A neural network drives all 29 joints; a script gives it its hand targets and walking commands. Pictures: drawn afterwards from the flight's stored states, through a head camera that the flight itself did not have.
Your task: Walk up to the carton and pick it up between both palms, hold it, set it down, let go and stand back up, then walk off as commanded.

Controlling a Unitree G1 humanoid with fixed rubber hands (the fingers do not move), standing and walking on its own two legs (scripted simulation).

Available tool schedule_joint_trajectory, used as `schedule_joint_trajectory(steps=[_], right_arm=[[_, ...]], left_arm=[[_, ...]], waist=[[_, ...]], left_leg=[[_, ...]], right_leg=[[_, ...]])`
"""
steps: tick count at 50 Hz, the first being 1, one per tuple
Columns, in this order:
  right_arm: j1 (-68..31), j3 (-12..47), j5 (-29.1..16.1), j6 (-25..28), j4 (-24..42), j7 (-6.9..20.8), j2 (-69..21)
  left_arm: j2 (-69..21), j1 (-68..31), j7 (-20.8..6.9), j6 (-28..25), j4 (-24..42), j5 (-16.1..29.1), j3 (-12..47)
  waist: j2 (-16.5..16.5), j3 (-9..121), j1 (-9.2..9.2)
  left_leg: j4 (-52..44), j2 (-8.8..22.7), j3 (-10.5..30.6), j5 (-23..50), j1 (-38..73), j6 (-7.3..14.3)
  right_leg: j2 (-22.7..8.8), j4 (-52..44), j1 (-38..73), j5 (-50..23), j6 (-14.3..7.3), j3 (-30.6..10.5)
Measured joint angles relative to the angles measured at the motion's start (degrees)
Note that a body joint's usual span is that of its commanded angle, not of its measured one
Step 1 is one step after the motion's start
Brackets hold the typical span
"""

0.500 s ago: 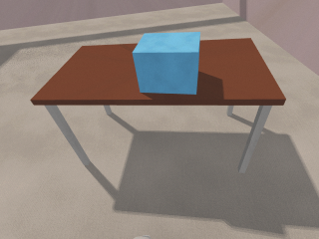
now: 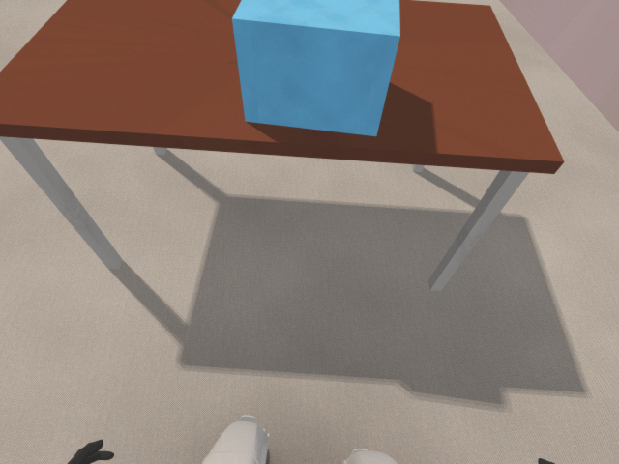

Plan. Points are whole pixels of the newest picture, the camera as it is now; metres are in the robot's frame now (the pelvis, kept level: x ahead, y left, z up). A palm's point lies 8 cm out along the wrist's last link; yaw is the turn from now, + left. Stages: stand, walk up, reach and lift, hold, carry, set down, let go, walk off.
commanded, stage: walk off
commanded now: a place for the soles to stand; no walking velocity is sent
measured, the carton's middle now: (319, 53) +0.87 +0.00 +0.04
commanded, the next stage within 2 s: stand in 1.10 s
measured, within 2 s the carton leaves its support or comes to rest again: neither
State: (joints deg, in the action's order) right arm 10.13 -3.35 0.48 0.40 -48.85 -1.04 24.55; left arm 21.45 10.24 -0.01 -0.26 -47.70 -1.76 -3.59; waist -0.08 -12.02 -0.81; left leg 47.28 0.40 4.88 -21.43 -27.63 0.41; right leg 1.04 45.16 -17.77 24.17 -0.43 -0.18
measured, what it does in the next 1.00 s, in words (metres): steps on the spot: left foot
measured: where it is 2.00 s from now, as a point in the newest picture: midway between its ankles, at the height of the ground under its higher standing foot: outside the picture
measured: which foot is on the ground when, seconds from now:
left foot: up 0.00-0.08, down 0.10-1.00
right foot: down 0.00-1.00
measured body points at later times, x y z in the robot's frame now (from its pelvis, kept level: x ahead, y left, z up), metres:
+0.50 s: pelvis +0.01 -0.01 +0.01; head +0.05 -0.02 +0.45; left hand +0.13 +0.30 -0.10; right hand +0.13 -0.33 -0.10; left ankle +0.03 +0.12 -0.71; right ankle +0.01 -0.13 -0.71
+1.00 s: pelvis +0.00 -0.02 +0.02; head +0.02 -0.02 +0.47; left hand +0.12 +0.29 -0.09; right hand +0.10 -0.34 -0.09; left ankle +0.03 +0.12 -0.71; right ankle +0.01 -0.13 -0.71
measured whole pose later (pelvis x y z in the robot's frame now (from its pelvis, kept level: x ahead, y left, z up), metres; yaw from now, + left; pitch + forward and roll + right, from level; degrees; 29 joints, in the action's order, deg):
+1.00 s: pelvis +0.00 -0.02 +0.02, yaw +3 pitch -3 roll +0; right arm 7.2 -1.7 0.3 1.9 -58.2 -0.2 22.2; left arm 20.7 3.2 -0.4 -0.6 -56.5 -0.8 -3.1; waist 0.6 -5.2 -0.6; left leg 32.7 -1.8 6.4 -14.2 -15.6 -1.7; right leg -0.1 34.6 -13.9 17.7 -1.0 1.1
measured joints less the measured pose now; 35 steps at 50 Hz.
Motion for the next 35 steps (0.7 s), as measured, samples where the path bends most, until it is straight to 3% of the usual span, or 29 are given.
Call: schedule_joint_trajectory(steps=[3,5,8,12,16,18,20,23,29,35], right_arm=[[0.01,-0.52,-0.36,0.21,-0.65,-0.26,0.97],[0.85,-0.83,-0.77,1.03,-0.57,-0.43,1.70],[1.17,-0.77,0.15,2.35,-0.91,-0.61,0.14],[1.09,0.37,0.66,2.81,-0.87,-0.36,-2.22],[-0.34,1.00,-0.07,2.17,-0.75,-0.11,-2.82],[-0.95,0.90,-0.73,1.68,-0.63,-0.15,-2.53],[-1.12,0.66,-0.76,1.57,-0.85,-0.14,-1.83],[-1.38,0.33,-0.52,2.09,-1.88,0.10,-0.94],[-1.81,1.18,-0.34,1.82,-3.59,0.33,-1.38],[-3.03,0.80,-0.39,1.84,-5.02,0.42,-1.06]], left_arm=[[0.30,0.63,0.05,0.72,-1.14,-0.58,0.07],[0.67,0.36,0.24,1.00,-1.11,-0.15,0.26],[2.38,-2.62,0.46,1.03,-0.84,0.94,-0.42],[3.94,-4.54,0.77,0.61,-1.13,1.55,-0.36],[3.53,-4.83,0.65,-0.65,-1.69,1.41,-0.42],[2.46,-4.32,0.71,-1.13,-1.70,0.68,0.07],[1.23,-3.75,0.55,-1.26,-2.34,0.20,0.46],[-0.20,-3.79,0.28,-0.59,-3.49,0.68,0.76],[0.21,-4.57,0.32,-0.85,-4.49,0.81,0.40],[0.12,-5.41,0.17,-0.66,-5.92,0.74,0.27]], waist=[[0.60,2.07,1.16],[-0.38,3.41,0.92],[1.84,2.44,1.51],[2.63,2.71,1.25],[1.82,2.60,0.96],[0.99,2.77,0.52],[0.51,3.62,0.63],[-0.10,3.93,0.90],[-0.90,5.39,1.10],[-0.35,5.38,0.96]], left_leg=[[4.75,-3.11,-0.86,-6.59,2.07,2.25],[-1.28,-2.54,-2.13,-1.29,6.07,2.99],[-2.44,-3.72,-3.10,-0.02,7.40,1.05],[-3.11,-2.65,-2.13,-1.07,8.03,-0.28],[-2.80,-1.04,-0.81,-1.00,7.97,-1.51],[-1.27,-1.50,0.47,-1.15,7.39,-0.64],[-2.31,-2.34,0.08,-6.32,8.08,0.63],[-5.94,-2.76,-0.75,3.25,9.70,-0.22],[-6.35,-1.60,0.71,1.41,9.47,-1.82],[-8.33,-2.54,0.89,3.16,10.25,-2.23]], right_leg=[[-1.13,0.39,-0.69,0.98,0.28,-1.54],[-1.11,0.69,-0.97,1.47,0.80,-0.91],[-1.98,4.90,-2.17,2.63,0.02,-2.40],[-0.34,6.18,-2.62,8.08,-0.81,-2.40],[-0.05,-2.26,0.11,-3.18,-0.69,-0.41],[0.03,-2.28,0.56,-1.87,-0.44,0.37],[-0.58,-1.89,0.51,-0.70,-0.32,0.29],[-1.46,-1.39,1.03,-0.17,0.04,-0.15],[-0.14,-4.02,1.81,-1.89,-0.91,0.81],[-1.23,-3.88,1.82,-2.16,-0.87,1.01]])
